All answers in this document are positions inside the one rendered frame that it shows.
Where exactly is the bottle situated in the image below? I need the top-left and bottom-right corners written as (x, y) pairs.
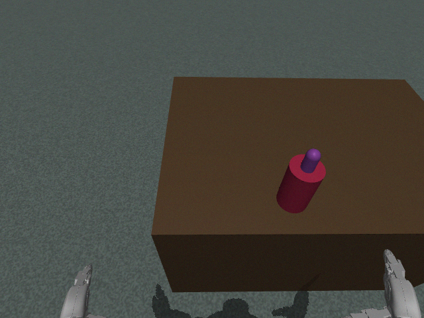
top-left (276, 148), bottom-right (326, 213)

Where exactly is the right robot hand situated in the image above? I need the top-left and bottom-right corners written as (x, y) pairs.
top-left (341, 249), bottom-right (421, 318)

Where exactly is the left robot hand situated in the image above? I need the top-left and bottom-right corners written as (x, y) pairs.
top-left (60, 264), bottom-right (108, 318)

